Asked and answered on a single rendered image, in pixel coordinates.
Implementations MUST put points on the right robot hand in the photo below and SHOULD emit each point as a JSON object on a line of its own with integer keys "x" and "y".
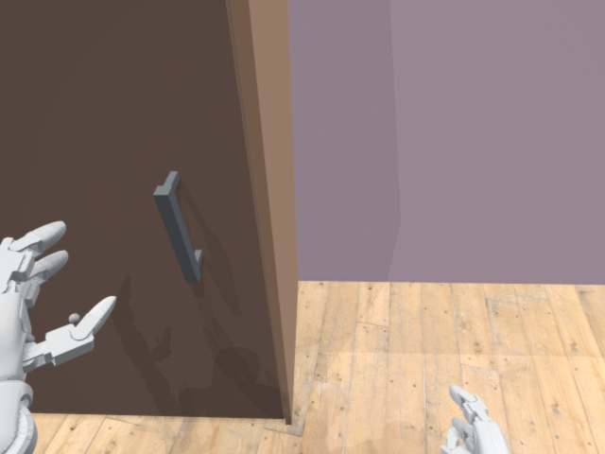
{"x": 485, "y": 437}

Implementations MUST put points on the handle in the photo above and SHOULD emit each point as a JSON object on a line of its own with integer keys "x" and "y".
{"x": 173, "y": 222}

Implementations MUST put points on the wardrobe door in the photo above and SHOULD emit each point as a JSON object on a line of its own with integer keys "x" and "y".
{"x": 99, "y": 101}

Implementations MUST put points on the robot left forearm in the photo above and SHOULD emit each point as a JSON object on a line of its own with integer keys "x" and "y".
{"x": 18, "y": 431}

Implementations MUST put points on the left robot hand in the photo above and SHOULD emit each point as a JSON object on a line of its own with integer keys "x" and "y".
{"x": 20, "y": 280}

